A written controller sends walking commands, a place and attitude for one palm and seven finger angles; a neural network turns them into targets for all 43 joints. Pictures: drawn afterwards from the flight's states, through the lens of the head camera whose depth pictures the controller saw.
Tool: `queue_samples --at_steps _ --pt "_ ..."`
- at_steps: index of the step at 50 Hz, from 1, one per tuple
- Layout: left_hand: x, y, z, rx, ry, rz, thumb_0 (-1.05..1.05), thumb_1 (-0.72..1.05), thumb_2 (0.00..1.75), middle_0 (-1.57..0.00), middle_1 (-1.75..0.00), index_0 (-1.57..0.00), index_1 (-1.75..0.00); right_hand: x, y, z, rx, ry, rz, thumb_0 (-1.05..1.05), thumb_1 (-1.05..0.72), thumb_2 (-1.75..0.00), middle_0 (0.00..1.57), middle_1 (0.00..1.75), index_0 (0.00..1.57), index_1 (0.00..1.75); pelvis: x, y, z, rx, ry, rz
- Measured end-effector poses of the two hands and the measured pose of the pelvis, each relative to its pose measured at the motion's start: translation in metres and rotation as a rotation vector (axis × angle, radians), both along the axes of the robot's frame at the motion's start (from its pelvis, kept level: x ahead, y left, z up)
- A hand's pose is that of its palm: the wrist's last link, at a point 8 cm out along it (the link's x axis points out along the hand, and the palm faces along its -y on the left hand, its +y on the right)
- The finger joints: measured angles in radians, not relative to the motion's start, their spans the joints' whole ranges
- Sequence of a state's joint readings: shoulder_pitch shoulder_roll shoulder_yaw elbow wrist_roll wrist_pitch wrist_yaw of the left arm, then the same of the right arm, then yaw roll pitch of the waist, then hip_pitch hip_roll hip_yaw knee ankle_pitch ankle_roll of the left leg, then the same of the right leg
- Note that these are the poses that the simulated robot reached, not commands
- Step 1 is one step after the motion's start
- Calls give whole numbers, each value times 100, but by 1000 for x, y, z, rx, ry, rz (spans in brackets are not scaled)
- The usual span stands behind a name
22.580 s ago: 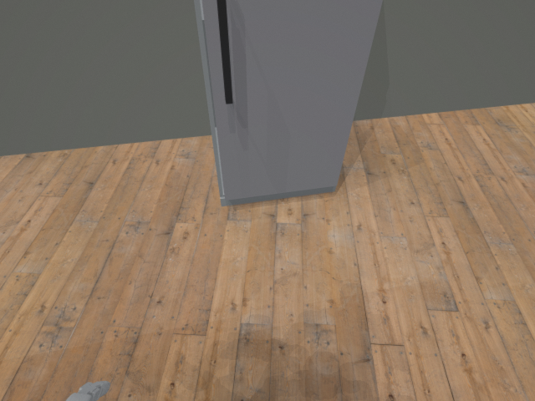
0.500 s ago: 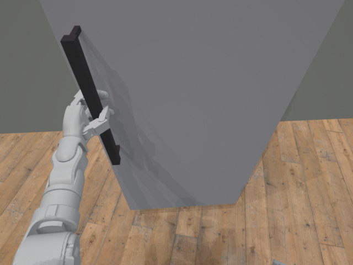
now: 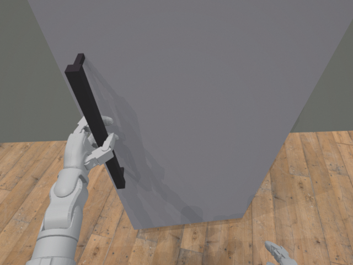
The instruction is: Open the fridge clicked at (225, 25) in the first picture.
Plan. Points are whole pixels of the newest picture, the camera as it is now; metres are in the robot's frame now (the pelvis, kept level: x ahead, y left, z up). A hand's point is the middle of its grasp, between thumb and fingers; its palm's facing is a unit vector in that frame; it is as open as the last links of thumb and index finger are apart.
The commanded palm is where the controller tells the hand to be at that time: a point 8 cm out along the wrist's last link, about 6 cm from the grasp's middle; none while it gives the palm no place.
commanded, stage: walk backward, drawing the door open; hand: left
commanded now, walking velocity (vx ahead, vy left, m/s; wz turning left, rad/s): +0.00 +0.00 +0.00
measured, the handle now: (105, 136) +0.40 +0.19 +0.09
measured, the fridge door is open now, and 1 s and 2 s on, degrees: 4 33 58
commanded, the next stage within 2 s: none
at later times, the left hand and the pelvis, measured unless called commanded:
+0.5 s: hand (117, 205) +0.21 +0.12 +0.11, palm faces +0.14 -0.97 -0.20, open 6.4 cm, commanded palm +0.17 +0.16 +0.11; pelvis -0.05 -0.03 +0.01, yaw +2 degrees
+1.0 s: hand out of the picture +0.11 +0.04 +0.11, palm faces +0.27 -0.94 -0.20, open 6.6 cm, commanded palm +0.06 +0.08 +0.11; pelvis -0.12 -0.13 +0.00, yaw +17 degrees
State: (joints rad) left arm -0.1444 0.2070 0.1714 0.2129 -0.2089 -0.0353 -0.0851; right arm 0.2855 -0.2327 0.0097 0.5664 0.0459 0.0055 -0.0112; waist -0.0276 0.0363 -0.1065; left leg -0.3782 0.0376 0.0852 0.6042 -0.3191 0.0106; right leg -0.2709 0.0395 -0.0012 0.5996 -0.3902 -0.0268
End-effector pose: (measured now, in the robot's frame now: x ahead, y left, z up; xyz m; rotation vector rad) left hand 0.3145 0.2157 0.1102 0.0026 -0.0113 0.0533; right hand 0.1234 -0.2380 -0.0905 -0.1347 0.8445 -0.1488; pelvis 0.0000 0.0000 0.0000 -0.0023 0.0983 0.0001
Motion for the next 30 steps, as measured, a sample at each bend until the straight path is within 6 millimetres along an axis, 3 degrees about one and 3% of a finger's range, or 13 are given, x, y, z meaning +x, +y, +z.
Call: queue_samples --at_steps 7,11,15,22,30 --pt "-54 -13 3 73 -15 -32 1 68 73 -31 -137 -29 -136 31 7 12 -11 -72 39 1 -91 -90 20 30 20 30 7 -1 2 4 -40 2" --pt "-71 -18 5 151 -23 -12 -1 62 74 -37 -137 -33 -137 44 10 16 -47 -66 67 1 -91 -90 20 30 20 30 -2 -1 5 2 -55 9" --pt "-87 -26 8 164 9 14 -1 61 74 -38 -136 -34 -138 45 14 25 -33 -98 64 1 -91 -90 20 30 20 30 -14 0 11 1 -84 8" --pt "-116 -42 9 186 24 80 -2 62 74 -37 -134 -32 -139 23 14 19 15 -123 90 1 -91 -90 20 30 20 30 -35 -17 8 32 -97 21" --pt "-157 -64 8 187 11 90 -3 62 70 -36 -134 -32 -139 -36 -13 -1 16 -22 69 1 -91 -90 20 30 20 30 -70 -42 5 13 -112 66"
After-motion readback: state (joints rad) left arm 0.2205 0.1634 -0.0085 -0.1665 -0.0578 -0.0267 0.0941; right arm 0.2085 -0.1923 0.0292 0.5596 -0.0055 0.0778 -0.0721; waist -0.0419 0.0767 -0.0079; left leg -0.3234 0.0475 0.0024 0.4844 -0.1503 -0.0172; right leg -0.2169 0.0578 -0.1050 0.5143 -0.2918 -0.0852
